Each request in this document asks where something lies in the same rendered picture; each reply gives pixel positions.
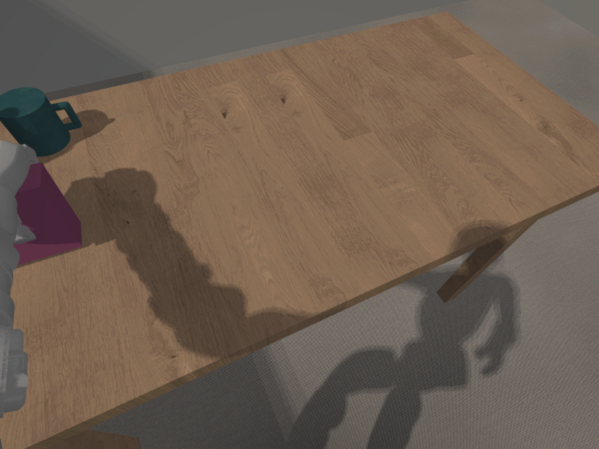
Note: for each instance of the sponge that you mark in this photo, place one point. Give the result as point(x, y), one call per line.
point(43, 208)

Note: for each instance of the robot left forearm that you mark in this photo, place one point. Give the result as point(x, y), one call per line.
point(9, 256)

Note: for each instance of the left robot upper arm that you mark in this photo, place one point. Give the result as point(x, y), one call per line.
point(13, 370)

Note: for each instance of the robot left hand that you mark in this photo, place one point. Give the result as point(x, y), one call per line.
point(15, 161)

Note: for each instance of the table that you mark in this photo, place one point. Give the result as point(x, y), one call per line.
point(226, 207)

